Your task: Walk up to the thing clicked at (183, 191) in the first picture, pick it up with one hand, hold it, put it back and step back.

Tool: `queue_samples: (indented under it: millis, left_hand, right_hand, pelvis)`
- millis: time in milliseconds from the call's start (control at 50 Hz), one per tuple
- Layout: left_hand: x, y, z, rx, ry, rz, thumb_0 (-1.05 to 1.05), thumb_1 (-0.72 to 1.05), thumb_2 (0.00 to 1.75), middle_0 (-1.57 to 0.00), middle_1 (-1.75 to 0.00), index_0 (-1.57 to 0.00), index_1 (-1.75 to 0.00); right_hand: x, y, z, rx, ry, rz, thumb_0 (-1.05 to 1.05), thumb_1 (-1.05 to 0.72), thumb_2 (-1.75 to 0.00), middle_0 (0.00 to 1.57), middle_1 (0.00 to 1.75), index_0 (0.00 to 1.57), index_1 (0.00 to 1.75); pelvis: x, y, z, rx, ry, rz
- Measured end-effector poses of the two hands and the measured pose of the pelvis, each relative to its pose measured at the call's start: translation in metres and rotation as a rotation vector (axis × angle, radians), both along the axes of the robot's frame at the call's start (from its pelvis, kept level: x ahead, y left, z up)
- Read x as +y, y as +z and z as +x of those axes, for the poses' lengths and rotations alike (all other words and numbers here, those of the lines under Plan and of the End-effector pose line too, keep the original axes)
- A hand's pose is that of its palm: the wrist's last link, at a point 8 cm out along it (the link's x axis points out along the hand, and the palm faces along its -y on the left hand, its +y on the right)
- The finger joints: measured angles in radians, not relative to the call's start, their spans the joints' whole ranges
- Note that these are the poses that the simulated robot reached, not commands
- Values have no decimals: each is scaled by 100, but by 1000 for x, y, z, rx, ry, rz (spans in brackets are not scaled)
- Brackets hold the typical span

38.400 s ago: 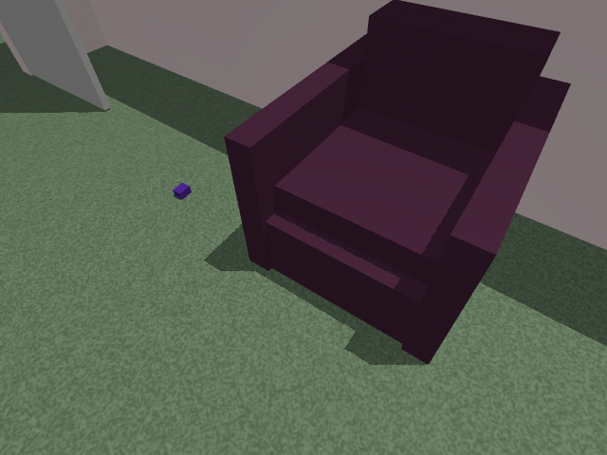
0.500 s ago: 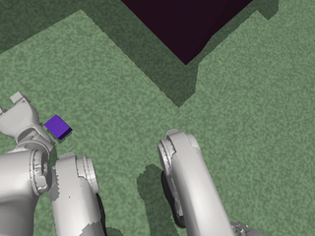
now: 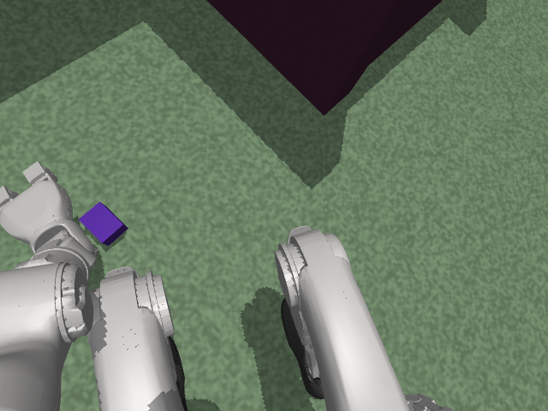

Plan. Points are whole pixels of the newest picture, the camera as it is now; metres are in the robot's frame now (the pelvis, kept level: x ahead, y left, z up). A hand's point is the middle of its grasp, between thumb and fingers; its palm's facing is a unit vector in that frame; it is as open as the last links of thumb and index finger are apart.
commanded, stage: rise first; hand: left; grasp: from above
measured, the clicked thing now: (104, 224) +0.44 +0.24 -0.31
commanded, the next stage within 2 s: approach in 0.54 s
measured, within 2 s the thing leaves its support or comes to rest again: neither
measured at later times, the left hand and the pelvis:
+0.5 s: hand (65, 229) +0.41 +0.26 -0.18, palm faces -0.32 -0.26 -0.91, open 14.2 cm; pelvis +0.00 +0.00 +0.00, yaw +0 degrees
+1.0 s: hand (88, 200) +0.46 +0.22 -0.18, palm faces -0.30 -0.24 -0.92, open 14.2 cm; pelvis +0.00 +0.00 +0.00, yaw -1 degrees
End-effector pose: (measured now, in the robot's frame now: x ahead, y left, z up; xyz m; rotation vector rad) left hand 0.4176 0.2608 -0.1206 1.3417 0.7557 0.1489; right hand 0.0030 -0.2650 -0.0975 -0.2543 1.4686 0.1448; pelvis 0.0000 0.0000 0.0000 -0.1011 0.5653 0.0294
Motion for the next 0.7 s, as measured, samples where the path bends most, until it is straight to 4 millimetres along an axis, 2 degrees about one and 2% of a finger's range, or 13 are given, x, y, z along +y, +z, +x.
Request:
queue_samples:
  millis: [460,700]
  left_hand:
    - [0,-5,-4,2,-12,-10,0,-57,99,-9,-105,-9,-106]
    - [7,-5,-10,15,-31,-1,0,-58,100,-9,-105,-9,-106]
  right_hand:
    - [1,2,1,-9,34,11,0,-91,-90,20,30,20,30]
    - [5,0,1,-17,27,15,0,-91,-90,20,30,20,30]
  pelvis:
    - [0,-1,-2,-12,2,-6]
    - [3,-3,-2,-18,0,-11]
